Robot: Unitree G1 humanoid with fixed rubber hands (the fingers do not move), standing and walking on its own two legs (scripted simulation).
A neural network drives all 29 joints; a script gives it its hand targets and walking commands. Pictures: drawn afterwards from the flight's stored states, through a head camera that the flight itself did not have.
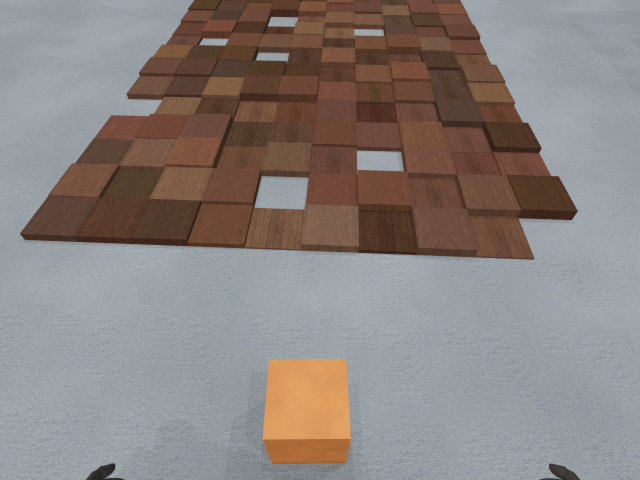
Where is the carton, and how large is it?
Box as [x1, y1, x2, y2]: [263, 359, 350, 463]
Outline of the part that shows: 269,360 263,441 272,463 345,462 350,439 345,359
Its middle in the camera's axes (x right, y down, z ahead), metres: -0.03 +0.47 +1.09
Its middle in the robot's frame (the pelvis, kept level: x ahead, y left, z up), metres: +0.41 +0.05 -0.66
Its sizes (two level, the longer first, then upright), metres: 0.210 0.200 0.250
